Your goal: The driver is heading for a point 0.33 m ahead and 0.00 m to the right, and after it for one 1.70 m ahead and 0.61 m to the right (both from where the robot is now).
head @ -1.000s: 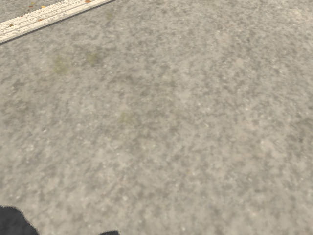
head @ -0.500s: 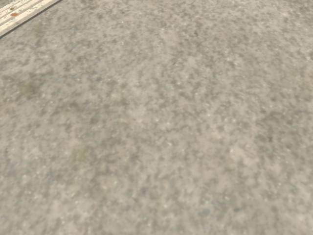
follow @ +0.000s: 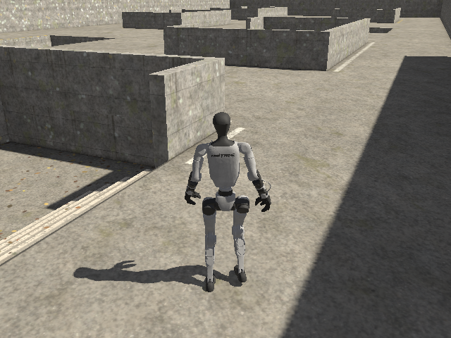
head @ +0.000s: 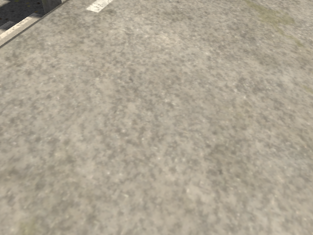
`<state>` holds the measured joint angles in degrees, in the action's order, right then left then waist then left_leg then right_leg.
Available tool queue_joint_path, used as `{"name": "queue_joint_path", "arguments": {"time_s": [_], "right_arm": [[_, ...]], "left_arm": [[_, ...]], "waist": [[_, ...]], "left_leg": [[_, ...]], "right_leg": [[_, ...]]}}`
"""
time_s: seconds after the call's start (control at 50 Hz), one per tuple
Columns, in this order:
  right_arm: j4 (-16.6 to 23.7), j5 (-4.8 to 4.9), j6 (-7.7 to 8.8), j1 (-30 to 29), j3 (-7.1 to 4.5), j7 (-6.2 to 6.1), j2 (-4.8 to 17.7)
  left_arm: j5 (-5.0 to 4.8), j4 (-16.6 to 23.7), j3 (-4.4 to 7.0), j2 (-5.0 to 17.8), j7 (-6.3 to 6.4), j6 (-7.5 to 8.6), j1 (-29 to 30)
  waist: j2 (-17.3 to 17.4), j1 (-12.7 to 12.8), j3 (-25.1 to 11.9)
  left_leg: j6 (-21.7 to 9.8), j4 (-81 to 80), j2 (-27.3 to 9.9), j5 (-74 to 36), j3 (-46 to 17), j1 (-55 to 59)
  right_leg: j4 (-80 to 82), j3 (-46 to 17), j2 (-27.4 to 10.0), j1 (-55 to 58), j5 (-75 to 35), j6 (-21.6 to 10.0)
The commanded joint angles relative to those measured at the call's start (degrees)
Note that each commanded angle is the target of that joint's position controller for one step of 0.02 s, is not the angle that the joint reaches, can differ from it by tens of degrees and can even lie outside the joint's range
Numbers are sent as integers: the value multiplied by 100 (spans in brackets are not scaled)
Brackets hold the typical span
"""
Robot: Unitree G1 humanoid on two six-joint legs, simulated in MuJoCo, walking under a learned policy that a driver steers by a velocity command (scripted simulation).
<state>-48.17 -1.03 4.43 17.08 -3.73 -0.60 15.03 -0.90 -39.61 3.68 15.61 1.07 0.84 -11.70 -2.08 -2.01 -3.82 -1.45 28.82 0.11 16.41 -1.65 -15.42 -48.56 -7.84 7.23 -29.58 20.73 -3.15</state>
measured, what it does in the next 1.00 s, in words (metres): walks ahead, turning right: right foot, then left foot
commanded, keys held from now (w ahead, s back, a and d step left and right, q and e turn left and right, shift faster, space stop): w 0.24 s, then w+e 0.76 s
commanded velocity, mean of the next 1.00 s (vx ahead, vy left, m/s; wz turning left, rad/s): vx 0.47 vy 0.00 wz -0.37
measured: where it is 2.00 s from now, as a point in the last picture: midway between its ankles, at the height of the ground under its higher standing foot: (221, 165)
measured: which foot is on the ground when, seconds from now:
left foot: down 0.00-0.38, up 0.40-0.82, down 0.84-1.00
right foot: up 0.00-0.36, down 0.38-0.84, up 0.86-1.00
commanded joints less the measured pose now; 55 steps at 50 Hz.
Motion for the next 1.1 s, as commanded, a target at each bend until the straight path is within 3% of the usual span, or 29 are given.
{"name": "queue_joint_path", "arguments": {"time_s": [0.02,0.12,0.18,0.24,0.3,0.34,0.36,0.38,0.4,0.42,0.44,0.46,0.48,0.5,0.56,0.66,0.72,0.76,0.8,0.82,0.84,0.86,0.88,0.9,0.92,0.94,0.98,1.02,1.1], "right_arm": [[333,136,112,-121,-192,-45,843],[90,128,99,559,-103,-19,668],[31,150,56,772,-112,-21,821],[-33,198,15,958,-135,4,987],[-104,257,-35,995,-188,15,1099],[-91,276,-70,791,-217,-7,1161],[-72,262,-71,768,-194,-27,1066],[118,128,-40,634,-108,-58,882],[428,23,118,944,130,-16,217],[375,175,301,686,17,27,671],[548,322,398,171,-64,76,960],[591,266,432,-86,-38,72,891],[613,128,430,-185,-53,60,837],[638,62,387,-147,-78,59,796],[756,28,237,-174,-57,81,626],[1151,36,251,-1476,78,140,388],[1305,137,273,-1811,26,189,590],[1354,150,293,-1807,-43,200,763],[1310,147,325,-1461,-117,186,862],[1210,110,342,-947,-203,150,991],[1147,19,355,-70,-289,96,1289],[966,-20,271,507,-403,102,1742],[964,81,232,552,-321,140,1325],[1039,90,207,257,-220,114,938],[1064,47,172,-96,-158,107,811],[1028,19,150,-335,-111,113,669],[965,1,185,-533,-92,105,560],[868,49,243,-511,-140,106,652],[664,51,245,-385,-232,78,901]], "left_arm": [[75,389,220,718,-78,236,235],[43,499,89,233,-137,298,776],[-12,655,24,97,-199,351,1255],[-69,727,12,126,-288,393,1509],[-105,788,16,246,-363,405,1532],[-68,645,119,456,-362,389,917],[-49,379,253,702,-321,364,106],[-14,171,376,1061,-258,326,-992],[-31,51,494,1714,-267,310,-1408],[-32,32,352,1184,-268,311,-1504],[16,77,258,945,-257,327,-1116],[41,149,219,843,-254,325,-788],[57,210,181,736,-259,311,-497],[102,264,141,640,-248,312,-303],[34,262,176,701,-180,342,-197],[-32,83,272,956,-56,316,-607],[-115,-36,291,1000,-33,295,-919],[-110,-63,295,980,-15,266,-977],[-71,-51,298,943,-13,203,-947],[-42,-20,241,781,-26,191,-935],[54,109,111,452,-48,197,-894],[-95,213,-19,20,-50,262,-1763],[-189,152,47,519,-31,279,-1734],[-179,195,161,917,-23,244,-1098],[-106,278,174,926,-12,202,-721],[-35,342,188,859,-29,181,-542],[-87,344,188,637,-86,96,-637],[-74,399,154,455,-101,26,-528],[-28,534,106,364,-156,23,-84]], "waist": [[1022,144,727],[1007,-182,711],[1093,-398,780],[1098,-511,868],[1181,-426,920],[1151,68,531],[919,444,-20],[346,914,-863],[-1504,733,-1476],[-1193,889,-1540],[-876,824,-676],[-311,669,-321],[4,479,1],[-78,274,112],[-205,38,299],[-166,413,590],[-216,488,536],[-279,416,499],[-386,205,381],[-339,-55,66],[132,-436,-747],[1942,-154,-1684],[1836,-228,-1543],[1139,-357,-729],[707,-254,-231],[655,-107,118],[955,128,334],[858,164,435],[599,101,510]], "left_leg": [[-821,-1982,-1633,1573,-2312,1229],[-790,-2147,-1231,-103,-1099,1155],[-773,-2107,-1174,-611,-736,1090],[-816,-1964,-1276,-820,-653,1071],[-774,-1746,-1564,-1172,-628,1408],[-597,-1029,-1515,-2913,-287,1468],[-440,-27,-1251,-3866,107,1274],[-187,1649,-1053,-3009,426,87],[205,3733,-29,434,503,-2363],[143,4535,-111,1393,-339,-3103],[36,4683,-375,953,-318,-3502],[-2,4417,-565,487,-256,-3260],[52,3978,-668,203,-233,-2992],[93,3694,-759,27,-262,-2625],[327,3038,-691,-208,-145,-2284],[443,801,-264,-2003,-44,-1569],[383,282,-137,-2217,-246,-1192],[274,62,-134,-1859,-348,-1057],[102,-131,-77,-1362,-211,-495],[-62,-279,-132,-1270,-174,334],[-416,-143,-1001,-1075,-940,1768],[-1339,-509,-2377,-90,-3435,3815],[-1351,-1015,-2533,1303,-4439,3693],[-1081,-1150,-2269,1400,-3574,2968],[-924,-1210,-2035,659,-2755,2185],[-894,-1350,-1799,16,-2179,1542],[-819,-1673,-1498,-494,-1368,862],[-917,-1892,-1510,-914,-904,703],[-976,-2044,-1590,-1598,-194,974]], "right_leg": [[-774,-75,-620,-2075,-587,134],[-291,632,-947,-1651,-1610,346],[770,821,-931,-1102,-1856,398],[1427,998,-823,-567,-1707,376],[1798,1053,-804,-314,-1333,100],[2122,1221,-576,748,-1340,-198],[2255,1230,-472,1912,-1407,-395],[2045,115,-1320,3723,-1400,-731],[2652,-2743,-2638,5515,-470,-1699],[3173,-3471,-2749,5480,68,-1751],[3187,-2653,-2517,4839,-397,-1507],[3234,-2007,-2244,4058,-914,-1372],[3382,-1621,-2030,3349,-1374,-1309],[3539,-1367,-1860,2847,-1731,-1275],[3820,-1004,-1699,2022,-2174,-1386],[3741,-534,-1320,1271,-1956,-1040],[3487,-913,-1492,1513,-1528,-907],[3145,-1229,-1632,1884,-1413,-787],[2664,-1385,-1580,2023,-1650,-653],[2028,-1249,-1278,1899,-1981,-495],[475,-852,-907,1259,-1377,-280],[-1577,-103,-123,-723,1091,127],[-2494,-268,-510,-1550,1275,182],[-2743,-223,-741,-1756,735,207],[-2642,-9,-953,-1582,295,237],[-2371,15,-1112,-1393,19,251],[-2038,103,-1325,-904,-232,248],[-1799,190,-1371,-942,-438,280],[-832,196,-1436,-1208,-1328,349]]}}
Next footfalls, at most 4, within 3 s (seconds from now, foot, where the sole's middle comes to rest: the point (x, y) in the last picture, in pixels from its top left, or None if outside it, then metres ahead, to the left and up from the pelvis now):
0.38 right None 0.27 -0.16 -0.78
0.84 left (149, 226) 0.59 0.00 -0.78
1.36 right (228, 202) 0.70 -0.37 -0.78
1.90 left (209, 137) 1.09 -0.34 -0.78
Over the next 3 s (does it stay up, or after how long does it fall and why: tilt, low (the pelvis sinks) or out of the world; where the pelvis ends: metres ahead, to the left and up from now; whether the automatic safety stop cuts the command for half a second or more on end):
stays up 1.49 -0.49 -0.01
